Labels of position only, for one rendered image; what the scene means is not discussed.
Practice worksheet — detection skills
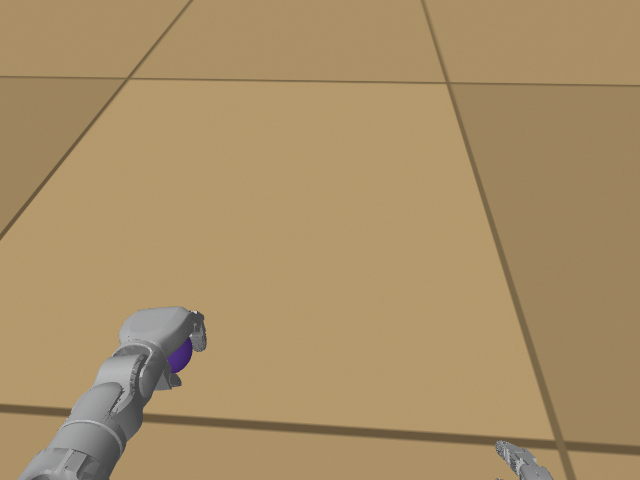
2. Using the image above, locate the right robot hand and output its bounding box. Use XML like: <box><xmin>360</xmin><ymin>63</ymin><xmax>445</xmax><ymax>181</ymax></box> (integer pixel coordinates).
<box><xmin>495</xmin><ymin>440</ymin><xmax>553</xmax><ymax>480</ymax></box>

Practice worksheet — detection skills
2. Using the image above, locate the left robot hand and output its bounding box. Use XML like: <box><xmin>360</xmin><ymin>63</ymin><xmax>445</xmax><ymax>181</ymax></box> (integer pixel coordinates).
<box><xmin>119</xmin><ymin>306</ymin><xmax>206</xmax><ymax>391</ymax></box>

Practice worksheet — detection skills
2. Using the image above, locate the ball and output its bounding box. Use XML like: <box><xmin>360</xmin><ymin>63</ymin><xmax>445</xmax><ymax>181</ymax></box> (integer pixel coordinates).
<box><xmin>167</xmin><ymin>337</ymin><xmax>193</xmax><ymax>374</ymax></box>

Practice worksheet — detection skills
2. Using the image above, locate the left robot arm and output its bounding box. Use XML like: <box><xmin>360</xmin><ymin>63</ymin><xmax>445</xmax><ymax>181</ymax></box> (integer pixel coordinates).
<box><xmin>17</xmin><ymin>340</ymin><xmax>166</xmax><ymax>480</ymax></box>

